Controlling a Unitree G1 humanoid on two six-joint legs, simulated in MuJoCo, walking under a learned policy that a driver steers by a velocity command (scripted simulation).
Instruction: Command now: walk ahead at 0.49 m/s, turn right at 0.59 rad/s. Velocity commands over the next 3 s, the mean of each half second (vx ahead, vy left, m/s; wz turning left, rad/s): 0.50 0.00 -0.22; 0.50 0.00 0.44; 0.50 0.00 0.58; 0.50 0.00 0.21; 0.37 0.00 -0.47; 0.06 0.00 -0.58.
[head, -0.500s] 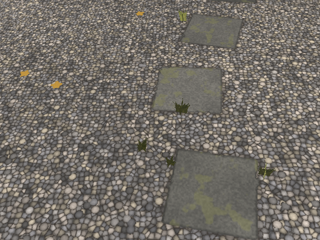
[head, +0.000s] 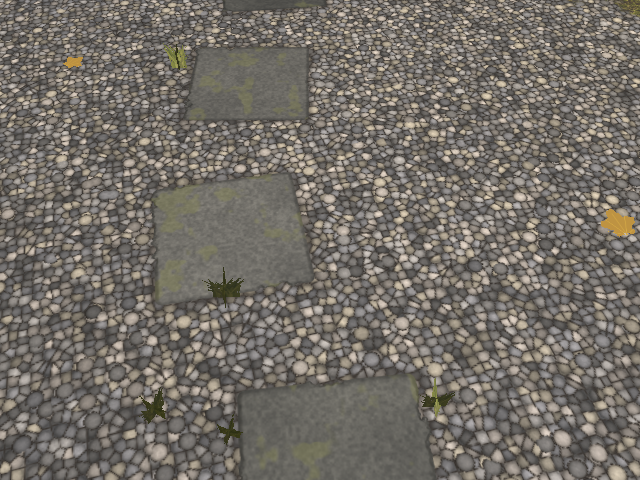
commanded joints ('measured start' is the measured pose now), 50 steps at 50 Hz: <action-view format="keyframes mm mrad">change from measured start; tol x32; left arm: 1 32 29 12 -81 -4 5 -6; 50 -117 124 18 -124 -21 -106 -12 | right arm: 1 27 -86 -24 -23 1 -16 4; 20 251 -73 15 64 32 5 9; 41 -191 -23 -6 -123 30 70 60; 50 202 -183 -76 -90 26 54 33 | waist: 1 2 103 -44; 15 -57 112 33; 20 131 -186 -448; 38 63 0 81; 50 -108 111 -225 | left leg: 1 157 287 -253 -256 51 169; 17 295 276 1 46 521 92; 21 -470 63 -195 954 -387 0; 41 -467 122 -30 264 93 37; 46 181 -46 39 151 5 166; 48 715 379 -909 -43 -125 451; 50 569 327 -696 -121 -78 338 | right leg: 1 -178 -120 29 -5 61 5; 17 150 15 -165 -715 234 -76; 20 838 -436 654 -893 153 -307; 26 300 -242 34 -1048 338 -153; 40 548 -291 -270 -1044 509 -107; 45 544 -267 -335 -634 1150 -49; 46 410 -220 -347 -394 1026 -10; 48 -237 73 -96 230 -271 72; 50 -378 -26 16 181 -106 21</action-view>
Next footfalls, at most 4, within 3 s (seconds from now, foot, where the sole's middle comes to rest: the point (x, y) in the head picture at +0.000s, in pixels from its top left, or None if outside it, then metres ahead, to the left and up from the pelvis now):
0.36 right None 0.34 -0.18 -0.77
0.92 left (311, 397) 0.64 0.05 -0.77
1.42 right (350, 273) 0.98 -0.04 -0.77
1.92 left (206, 254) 1.04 0.33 -0.77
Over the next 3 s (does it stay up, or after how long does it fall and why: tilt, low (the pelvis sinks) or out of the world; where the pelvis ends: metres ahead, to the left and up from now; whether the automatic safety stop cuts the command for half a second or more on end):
stays up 1.29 0.31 0.00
